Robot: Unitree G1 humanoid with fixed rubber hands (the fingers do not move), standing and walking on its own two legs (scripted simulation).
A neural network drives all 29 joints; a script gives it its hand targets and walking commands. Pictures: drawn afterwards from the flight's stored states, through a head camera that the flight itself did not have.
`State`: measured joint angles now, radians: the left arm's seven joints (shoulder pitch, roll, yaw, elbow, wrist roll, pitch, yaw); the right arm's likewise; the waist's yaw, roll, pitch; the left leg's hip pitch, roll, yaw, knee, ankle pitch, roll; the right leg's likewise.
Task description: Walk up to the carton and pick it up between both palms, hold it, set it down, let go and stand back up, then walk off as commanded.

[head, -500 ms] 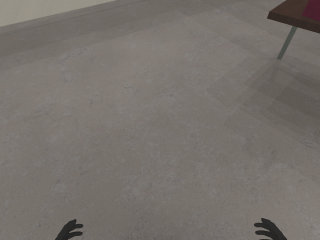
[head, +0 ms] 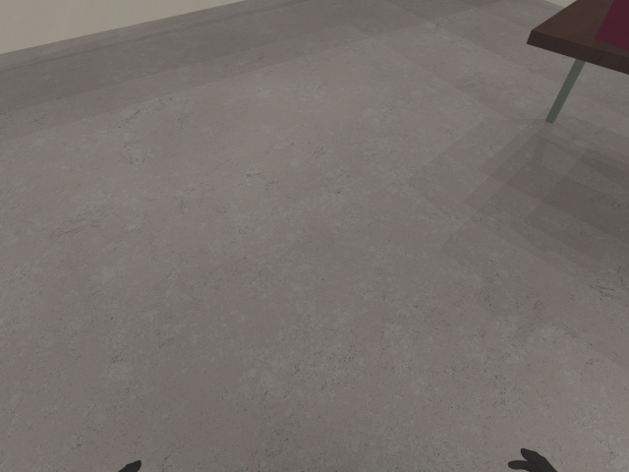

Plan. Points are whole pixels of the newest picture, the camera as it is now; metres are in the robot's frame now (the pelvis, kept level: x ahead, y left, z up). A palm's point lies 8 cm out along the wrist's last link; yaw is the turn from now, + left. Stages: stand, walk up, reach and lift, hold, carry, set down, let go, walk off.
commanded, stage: stand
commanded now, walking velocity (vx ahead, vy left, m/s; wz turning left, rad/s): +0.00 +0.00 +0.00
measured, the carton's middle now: out of the picture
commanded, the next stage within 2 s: none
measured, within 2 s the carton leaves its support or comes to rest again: neither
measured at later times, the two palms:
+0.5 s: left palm out of the picture +0.07 +0.29 -0.11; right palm out of the picture +0.08 -0.29 -0.11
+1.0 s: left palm out of the picture +0.07 +0.29 -0.11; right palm out of the picture +0.08 -0.29 -0.11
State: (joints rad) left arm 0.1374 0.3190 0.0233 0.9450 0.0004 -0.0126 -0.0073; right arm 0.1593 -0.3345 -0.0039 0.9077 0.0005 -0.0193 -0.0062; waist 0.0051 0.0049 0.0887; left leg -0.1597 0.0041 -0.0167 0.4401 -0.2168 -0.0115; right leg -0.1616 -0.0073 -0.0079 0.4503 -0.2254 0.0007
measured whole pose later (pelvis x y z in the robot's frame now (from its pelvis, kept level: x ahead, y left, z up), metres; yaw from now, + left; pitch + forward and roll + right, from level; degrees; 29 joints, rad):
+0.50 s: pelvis +0.00 +0.00 +0.00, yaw +0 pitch -3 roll +0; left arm 0.14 0.31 0.03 1.05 0.00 -0.02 0.00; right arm 0.16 -0.33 -0.01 1.01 0.00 -0.03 -0.01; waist 0.01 0.00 0.08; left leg -0.13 0.00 -0.02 0.37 -0.18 -0.01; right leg -0.13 -0.01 -0.01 0.38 -0.19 0.00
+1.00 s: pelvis +0.01 +0.00 +0.01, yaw +0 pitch -3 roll +0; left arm 0.15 0.32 0.03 1.07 0.00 -0.02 0.01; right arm 0.17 -0.34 -0.01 1.04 0.00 -0.03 -0.02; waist 0.01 0.00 0.07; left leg -0.12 0.00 -0.02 0.34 -0.18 -0.01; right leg -0.12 -0.01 -0.01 0.35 -0.19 0.01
